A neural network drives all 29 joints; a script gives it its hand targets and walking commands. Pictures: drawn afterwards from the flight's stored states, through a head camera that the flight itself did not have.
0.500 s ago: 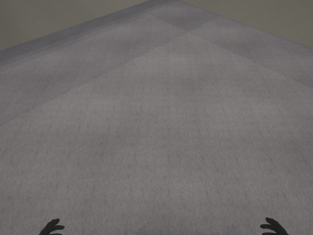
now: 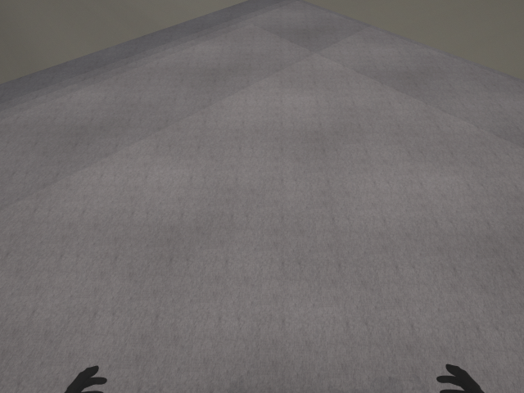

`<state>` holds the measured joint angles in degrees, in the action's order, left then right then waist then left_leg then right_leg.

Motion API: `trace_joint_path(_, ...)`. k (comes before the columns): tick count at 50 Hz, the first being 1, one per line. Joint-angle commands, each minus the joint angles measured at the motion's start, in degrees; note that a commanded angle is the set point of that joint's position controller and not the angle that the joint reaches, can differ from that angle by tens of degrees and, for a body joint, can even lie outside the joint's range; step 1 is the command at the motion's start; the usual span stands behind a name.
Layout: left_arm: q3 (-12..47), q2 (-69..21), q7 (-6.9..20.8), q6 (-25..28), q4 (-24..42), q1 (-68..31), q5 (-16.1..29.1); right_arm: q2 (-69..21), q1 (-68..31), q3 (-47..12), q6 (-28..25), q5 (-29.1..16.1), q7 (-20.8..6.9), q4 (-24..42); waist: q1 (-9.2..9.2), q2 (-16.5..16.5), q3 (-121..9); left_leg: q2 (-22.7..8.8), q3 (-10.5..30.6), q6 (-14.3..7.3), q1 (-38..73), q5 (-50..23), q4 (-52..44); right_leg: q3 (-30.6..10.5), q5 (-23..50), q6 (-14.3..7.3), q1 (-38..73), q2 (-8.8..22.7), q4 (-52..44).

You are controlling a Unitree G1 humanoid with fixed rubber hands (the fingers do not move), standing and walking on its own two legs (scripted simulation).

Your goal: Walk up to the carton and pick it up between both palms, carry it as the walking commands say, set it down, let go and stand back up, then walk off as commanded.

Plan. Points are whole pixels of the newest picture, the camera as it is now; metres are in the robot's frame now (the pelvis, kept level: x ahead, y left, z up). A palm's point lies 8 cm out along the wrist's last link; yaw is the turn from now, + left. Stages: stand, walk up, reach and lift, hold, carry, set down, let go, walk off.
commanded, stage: stand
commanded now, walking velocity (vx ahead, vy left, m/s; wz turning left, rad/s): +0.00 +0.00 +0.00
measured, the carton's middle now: out of the picture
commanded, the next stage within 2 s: walk up in 0.16 s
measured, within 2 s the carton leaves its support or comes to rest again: neither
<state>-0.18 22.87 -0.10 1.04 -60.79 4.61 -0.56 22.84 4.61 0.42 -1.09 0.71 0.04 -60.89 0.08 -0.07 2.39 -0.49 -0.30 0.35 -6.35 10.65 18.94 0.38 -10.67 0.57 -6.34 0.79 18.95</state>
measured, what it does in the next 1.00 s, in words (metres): steps on the spot, turning right: right foot, then left foot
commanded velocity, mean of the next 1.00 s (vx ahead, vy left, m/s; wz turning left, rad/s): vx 0.01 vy -0.01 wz -0.33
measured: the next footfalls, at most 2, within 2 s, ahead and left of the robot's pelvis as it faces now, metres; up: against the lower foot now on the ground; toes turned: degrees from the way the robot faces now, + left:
right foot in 0.58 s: +0.03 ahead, -0.16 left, +0.00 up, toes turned -14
left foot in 1.00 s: +0.07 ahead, +0.06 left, +0.00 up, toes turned -20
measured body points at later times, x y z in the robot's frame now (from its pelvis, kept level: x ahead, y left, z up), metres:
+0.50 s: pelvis -0.01 -0.02 -0.01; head +0.03 -0.03 +0.44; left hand +0.12 +0.28 -0.13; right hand +0.08 -0.33 -0.13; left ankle +0.00 +0.12 -0.75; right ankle -0.02 -0.13 -0.71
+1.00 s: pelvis -0.01 -0.03 -0.01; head +0.04 -0.05 +0.43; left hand +0.18 +0.20 -0.15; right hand +0.01 -0.33 -0.14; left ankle +0.03 +0.08 -0.75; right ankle +0.00 -0.15 -0.75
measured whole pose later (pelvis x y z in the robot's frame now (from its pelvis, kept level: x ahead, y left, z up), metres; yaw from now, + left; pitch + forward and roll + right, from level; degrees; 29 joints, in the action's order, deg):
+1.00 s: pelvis -0.01 -0.03 -0.01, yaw -22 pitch +2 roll +0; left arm -4.1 16.8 0.3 -2.9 -51.5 8.6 -1.1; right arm 15.5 5.5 2.1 1.7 0.3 2.7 -50.5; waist 0.7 -0.7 4.6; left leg -0.6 -1.8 1.6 -16.6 20.6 31.3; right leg -6.4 -9.7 -1.0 -20.2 -4.3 28.3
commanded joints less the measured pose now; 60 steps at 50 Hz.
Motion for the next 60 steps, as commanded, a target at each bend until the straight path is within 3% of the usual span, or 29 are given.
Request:
trace_joint_path(1, -1.7, 10.0, -0.2, 0.5, 2.4, -2.0, 0.0, 10.0, -2.0, 1.7, -0.5, 0.0, 0.3, 2.4, 0.0, 0.1, -3.6, -6.9, 5.2, -1.7, 0.3, -8.1, -2.7, -5.1, 7.9, -2.0, 0.5, 6.8, -2.7)
trace_joint_path(17, -1.8, 10.0, -0.3, 0.4, 2.4, -1.8, 0.0, 10.1, -1.8, 1.8, -0.5, 0.0, 0.3, 2.4, -0.01, 0.1, -3.6, -7.0, 5.1, -1.7, 0.5, -8.6, -2.9, -5.0, 8.3, -2.0, 0.8, 6.9, -2.8)
trace_joint_path(18, -4.6, 4.3, 3.0, -3.8, 8.9, -9.0, -2.2, 9.1, 18.3, 3.6, 4.0, 1.6, 3.7, 0.2, -6.11, -0.5, 0.8, -22.2, 25.7, -6.9, 13.7, 17.9, -8.4, 4.4, -12.8, -0.1, -23.7, -1.9, 20.5)
trace_joint_path(19, -3.0, 3.4, 2.4, -3.7, 7.8, -5.4, 0.3, 12.1, 4.7, 4.3, 3.8, 1.4, 3.0, 3.8, -0.63, 13.5, 3.1, -25.1, 14.8, -9.2, 4.8, -11.9, -3.7, -0.7, -17.0, 1.4, -24.7, 0.6, 29.7)
trace_joint_path(20, -3.4, 2.8, 1.9, -4.1, 7.6, -2.3, 0.8, 9.0, 2.0, 4.1, 3.5, 1.4, 2.7, 6.8, 0.2, 12.4, 0.2, -21.2, 7.6, -9.3, -1.9, -23.9, -1.0, -0.9, -18.3, 2.0, -18.7, 1.4, 36.0)
trace_joint_path(21, -3.5, 2.6, 2.2, -4.3, 7.0, -0.6, 1.2, 8.0, 0.8, 4.5, 3.6, 1.4, 2.6, 8.1, 1.05, 11.8, -0.9, -18.9, 1.4, -7.2, -3.4, -24.2, 1.3, -0.7, -17.0, 2.0, -16.3, 2.2, 33.4)
trace_joint_path(22, -3.5, 1.8, 2.5, -4.0, 7.3, -0.2, 1.3, 7.8, 1.7, 4.7, 3.7, 1.5, 2.3, 8.7, 0.85, 11.2, -2.0, -17.2, -1.2, -6.6, -2.1, -22.9, 2.4, 1.3, -16.0, 2.0, -15.8, 1.8, 29.9)
trace_joint_path(23, -3.7, 2.2, 2.5, -4.3, 7.3, 0.6, 0.7, 7.0, 3.8, 4.6, 3.5, 1.5, 1.9, 9.1, 0.0, 9.6, -3.1, -17.4, -0.8, -6.3, -3.5, -19.8, 2.6, 2.5, -15.8, 2.7, -13.6, 1.5, 28.8)
trace_joint_path(26, -3.7, 1.6, 2.6, -4.5, 8.5, -0.7, 1.0, 8.6, 3.9, 5.3, 3.6, 1.3, 1.3, 9.9, -0.7, 11.4, -3.3, -19.7, 0.5, -6.0, -3.7, -16.8, 4.9, 3.7, -13.2, 2.1, -10.8, 1.5, 21.0)
trace_joint_path(28, -4.2, 2.9, 2.4, -3.7, 7.6, 2.8, 0.8, 7.3, 3.1, 5.3, 3.7, 1.0, 1.0, 10.1, 1.84, 8.3, -4.5, -17.1, -2.2, -2.9, -6.6, -9.5, 11.9, 3.7, -4.9, 0.4, -3.8, 1.3, 9.8)
trace_joint_path(29, -5.1, 6.4, 2.1, -3.1, 7.2, 5.2, 0.2, 4.1, 3.4, 4.7, 3.8, 0.6, 0.8, 10.9, 3.26, -2.8, -4.7, -11.2, -7.0, -0.1, -12.7, -0.2, 23.6, -4.9, 4.9, -1.9, 0.9, 8.2, 3.1)
trace_joint_path(30, -6.5, 13.0, 1.8, -2.7, 7.4, 9.0, -0.6, -0.2, -0.3, 3.6, 3.9, 0.9, 0.8, 14.5, 6.16, -19.1, -6.0, -1.4, -5.4, 2.9, -27.5, 26.4, 37.2, -28.7, 21.6, -9.3, 4.5, 23.5, -1.3)
trace_joint_path(31, -6.7, 11.6, 1.1, -2.9, 6.6, 11.8, -0.1, 0.5, -2.9, 3.7, 4.6, 0.7, 1.4, 14.8, 6.86, -13.4, -8.4, -3.8, 1.6, 3.1, -27.2, 27.0, 44.5, -30.3, 27.8, -14.0, 3.0, 24.5, -0.2)
trace_joint_path(32, -6.1, 8.9, 0.7, -3.0, 7.8, 8.4, -0.4, 0.5, -1.9, 4.1, 4.4, 0.3, 1.5, 13.9, 4.66, -10.2, -7.7, -4.7, 2.5, 3.3, -26.1, 23.2, 46.0, -25.4, 25.3, -13.2, 2.4, 21.3, 1.4)
trace_joint_path(34, -5.1, 4.2, 0.1, -3.0, 9.1, 1.5, -0.2, 0.2, 1.1, 4.6, 3.9, 0.0, 1.3, 11.6, 1.52, -8.3, -4.2, -6.2, 1.4, 3.9, -21.8, 14.6, 43.2, -16.6, 17.9, -9.1, -2.6, 13.5, 0.8)
trace_joint_path(36, -5.1, 2.7, 0.2, -2.9, 8.2, 1.7, -0.2, -0.6, 2.7, 4.6, 4.0, -0.2, 0.8, 10.5, 1.3, -8.2, -4.5, -5.4, 0.2, 4.0, -20.2, 12.9, 42.0, -14.0, 21.3, -8.5, -2.7, 11.6, 1.3)
trace_joint_path(42, -5.5, 4.5, -0.1, -2.7, 10.8, 7.9, -1.2, -1.3, 0.3, 3.0, 3.5, -0.3, 2.0, 11.0, 2.82, -8.5, -4.7, -1.3, -0.2, 2.6, -19.4, 13.3, 28.1, -18.9, 18.0, -8.4, -1.6, 11.5, 0.5)
trace_joint_path(43, -5.9, 3.3, 0.1, -2.9, 10.4, 6.4, -0.9, -2.9, 0.2, 2.9, 3.6, -0.2, 2.2, 11.3, 1.76, -8.2, -4.7, -1.8, -0.3, 2.5, -18.9, 13.3, 26.5, -18.9, 19.4, -9.7, -2.0, 11.5, 1.6)
trace_joint_path(45, -5.9, 3.1, 0.2, -3.1, 11.1, 5.8, -0.9, -3.3, 0.9, 2.7, 3.3, -0.4, 2.5, 11.8, 1.46, -8.4, -6.0, -0.8, -1.1, 2.3, -15.8, 13.6, 23.2, -19.8, 20.5, -9.7, -3.3, 11.0, 1.4)
trace_joint_path(49, -5.7, 2.5, 0.3, -3.7, 12.1, 2.9, -0.4, -4.3, 7.5, 2.4, 2.2, -0.6, 2.9, 11.3, -1.94, -8.2, -7.6, 0.5, -2.0, 1.0, -5.3, 8.3, 8.4, -19.6, 17.1, -7.0, -8.3, 7.6, 3.9)
trace_joint_path(50, -5.5, 0.8, 0.4, -3.7, 12.6, 2.5, -0.1, -2.4, 10.4, 2.9, 1.7, -0.2, 3.2, 11.1, -3.34, -3.6, -8.4, -4.5, 2.3, -0.1, 1.5, 5.2, 0.9, -16.6, 9.4, -4.6, -14.2, 4.4, 9.1)
trace_joint_path(51, -4.5, -4.4, 0.5, -3.2, 13.3, 3.0, 0.1, 3.1, 11.2, 4.2, 1.3, 1.2, 3.5, 11.5, -2.98, 11.1, -7.1, -17.9, 16.4, -2.4, 6.8, 1.9, -6.5, -8.6, -3.6, -1.2, -25.3, -3.7, 22.7)
trace_joint_path(52, -4.6, -4.0, 0.3, -3.6, 15.3, 2.4, -0.9, 7.0, 7.3, 4.9, 1.8, 1.6, 3.0, 13.7, -1.86, 16.0, -5.5, -28.3, 25.6, -9.4, 1.6, -2.4, -6.7, -2.9, -20.0, 1.0, -31.2, -4.5, 32.9)
trace_joint_path(53, -5.5, -1.1, 0.3, -3.9, 15.1, 1.2, -1.3, 5.2, 6.6, 4.4, 1.7, 1.3, 2.7, 13.4, -1.41, 8.8, -4.2, -26.7, 21.8, -11.3, -1.8, -8.9, -3.1, -4.8, -19.6, 1.1, -28.9, -1.0, 40.0)
trace_joint_path(54, -5.6, -1.2, 0.8, -4.1, 13.8, 2.1, -1.3, 3.1, 5.4, 4.1, 1.3, 1.3, 2.6, 13.3, -0.02, 7.1, -4.0, -24.0, 15.7, -10.7, -2.9, -12.0, -2.0, -4.4, -17.1, 0.7, -27.6, -0.7, 43.4)
trace_joint_path(56, -5.6, -1.2, 1.9, -4.6, 13.2, 3.3, -1.3, 0.6, 3.4, 3.4, 0.8, 1.0, 2.4, 14.1, 1.08, 7.9, -3.7, -18.5, 6.6, -8.3, -3.3, -13.3, -1.1, -1.8, -12.4, 1.1, -25.7, -0.4, 46.8)
trace_joint_path(57, -5.5, -0.5, 2.6, -4.9, 14.4, 2.5, -2.0, 1.3, 5.6, 3.7, 0.1, 0.6, 2.5, 13.9, 0.26, 8.2, -3.8, -18.3, 5.8, -6.8, -0.7, -9.6, -1.7, -1.1, -10.2, 1.8, -27.5, 0.3, 46.5)
trace_joint_path(58, -5.4, 0.9, 5.3, -5.4, 17.3, -4.5, -3.0, 5.0, 15.9, 5.3, 0.0, 0.6, 3.0, 10.6, -4.1, 5.0, -4.7, -21.6, 13.2, -4.5, 6.9, 22.8, -7.8, -3.2, -6.8, 1.2, -37.1, 2.1, 49.8)
trace_joint_path(60, -5.1, -1.0, 6.6, -5.3, 18.5, -6.1, -2.9, 4.0, 16.1, 5.2, -0.7, 0.4, 2.7, 11.1, -3.64, 8.3, 0.4, -21.8, 11.9, -2.9, 6.3, 26.6, -10.7, -3.8, -1.7, 1.9, -40.1, 3.6, 49.2)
